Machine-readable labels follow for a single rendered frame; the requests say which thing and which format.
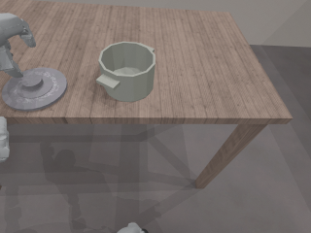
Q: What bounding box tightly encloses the pot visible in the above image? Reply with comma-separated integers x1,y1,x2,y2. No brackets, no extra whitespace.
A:
96,41,156,102

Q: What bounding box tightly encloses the left robot upper arm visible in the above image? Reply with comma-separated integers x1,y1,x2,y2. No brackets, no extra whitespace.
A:
0,116,10,163

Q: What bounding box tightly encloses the knob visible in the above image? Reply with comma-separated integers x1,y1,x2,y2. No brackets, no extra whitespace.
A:
21,74,44,90

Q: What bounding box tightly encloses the table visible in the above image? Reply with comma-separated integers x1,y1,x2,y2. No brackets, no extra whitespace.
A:
0,0,293,190

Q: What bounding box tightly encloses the lid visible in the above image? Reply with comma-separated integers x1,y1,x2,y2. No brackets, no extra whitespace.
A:
2,67,68,112

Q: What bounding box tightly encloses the robot left shin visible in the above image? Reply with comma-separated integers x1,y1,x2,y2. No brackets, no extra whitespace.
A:
127,222,140,229

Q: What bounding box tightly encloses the robot left hand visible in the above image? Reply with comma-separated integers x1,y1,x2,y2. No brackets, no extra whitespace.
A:
0,13,36,78

